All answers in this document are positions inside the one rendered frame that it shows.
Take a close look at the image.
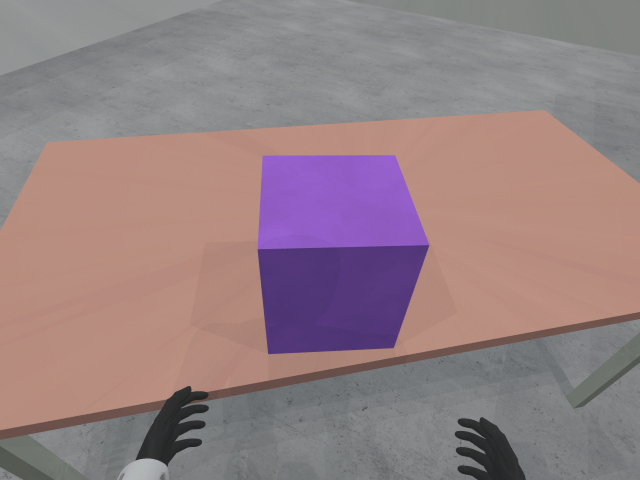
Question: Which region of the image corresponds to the right robot hand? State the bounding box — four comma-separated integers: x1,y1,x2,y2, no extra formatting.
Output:
455,417,526,480

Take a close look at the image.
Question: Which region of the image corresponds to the carton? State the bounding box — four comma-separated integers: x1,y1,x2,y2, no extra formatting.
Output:
258,155,429,354

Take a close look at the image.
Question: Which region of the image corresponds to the left robot hand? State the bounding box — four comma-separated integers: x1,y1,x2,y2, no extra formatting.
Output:
135,386,209,467

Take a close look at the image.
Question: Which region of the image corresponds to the table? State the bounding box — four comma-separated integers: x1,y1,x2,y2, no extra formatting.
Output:
0,110,640,480

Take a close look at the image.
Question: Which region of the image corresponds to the robot left forearm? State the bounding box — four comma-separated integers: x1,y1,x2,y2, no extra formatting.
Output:
117,458,169,480

